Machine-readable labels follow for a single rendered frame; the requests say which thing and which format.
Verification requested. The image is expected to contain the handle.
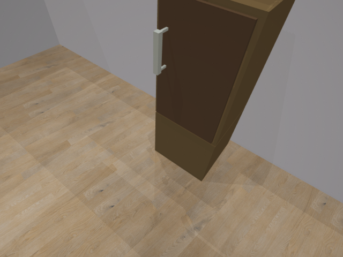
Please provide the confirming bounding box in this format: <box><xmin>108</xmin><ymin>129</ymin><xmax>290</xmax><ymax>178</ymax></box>
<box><xmin>153</xmin><ymin>27</ymin><xmax>168</xmax><ymax>75</ymax></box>

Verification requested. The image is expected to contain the cupboard door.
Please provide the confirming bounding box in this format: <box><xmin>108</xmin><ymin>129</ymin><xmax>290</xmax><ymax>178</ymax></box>
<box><xmin>156</xmin><ymin>0</ymin><xmax>258</xmax><ymax>144</ymax></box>

